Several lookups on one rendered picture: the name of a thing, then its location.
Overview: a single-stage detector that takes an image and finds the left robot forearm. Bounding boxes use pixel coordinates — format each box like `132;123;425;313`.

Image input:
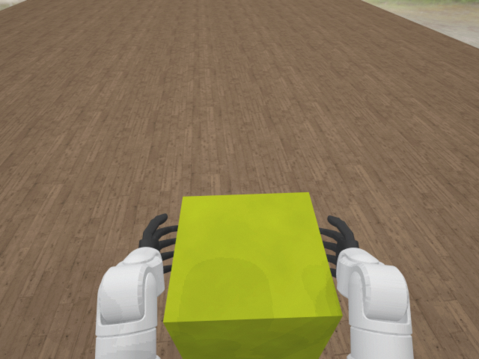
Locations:
95;247;165;359

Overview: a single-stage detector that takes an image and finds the right robot hand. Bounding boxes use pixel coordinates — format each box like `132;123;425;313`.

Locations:
319;215;359;278

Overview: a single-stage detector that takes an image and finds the right robot forearm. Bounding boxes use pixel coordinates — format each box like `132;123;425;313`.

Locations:
336;248;414;359

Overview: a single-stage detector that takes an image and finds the left robot hand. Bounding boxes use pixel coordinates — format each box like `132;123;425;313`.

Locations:
138;213;178;274

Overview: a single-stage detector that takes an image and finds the carton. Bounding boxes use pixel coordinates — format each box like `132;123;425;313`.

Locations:
163;192;343;359

